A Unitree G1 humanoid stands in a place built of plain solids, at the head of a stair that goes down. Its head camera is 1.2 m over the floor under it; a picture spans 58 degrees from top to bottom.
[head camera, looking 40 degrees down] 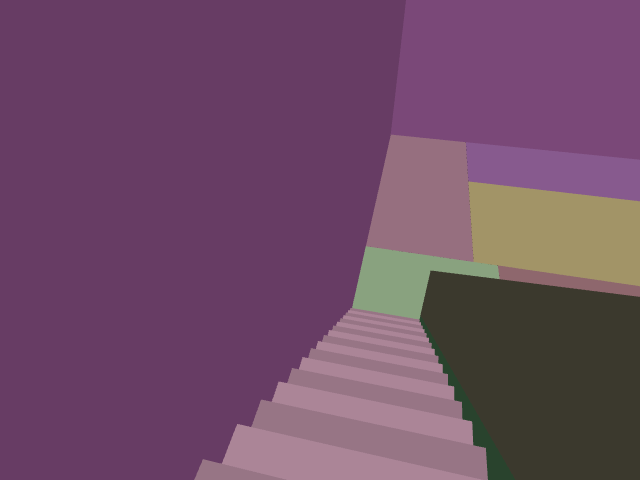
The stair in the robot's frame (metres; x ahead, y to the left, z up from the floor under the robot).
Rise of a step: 0.21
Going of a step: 0.23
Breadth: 0.99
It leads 13 degrees to the right of straight ahead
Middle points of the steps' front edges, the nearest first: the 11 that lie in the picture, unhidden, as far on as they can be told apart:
0.72 -0.16 -0.42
0.94 -0.21 -0.63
1.16 -0.26 -0.84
1.39 -0.31 -1.05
1.61 -0.37 -1.27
1.84 -0.42 -1.48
2.06 -0.47 -1.69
2.28 -0.52 -1.90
2.51 -0.57 -2.11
2.73 -0.62 -2.32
2.95 -0.67 -2.53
